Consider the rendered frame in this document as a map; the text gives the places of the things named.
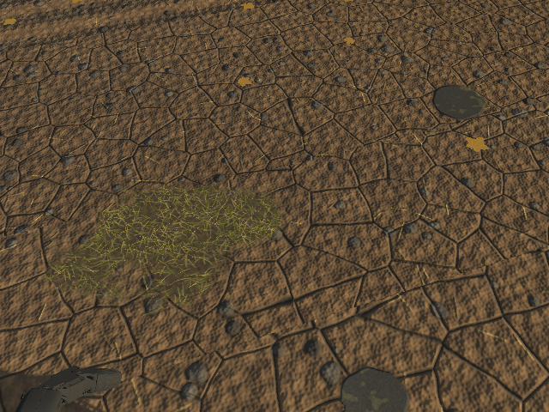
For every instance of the robot left hand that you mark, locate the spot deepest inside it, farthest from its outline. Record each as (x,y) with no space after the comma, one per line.
(66,386)

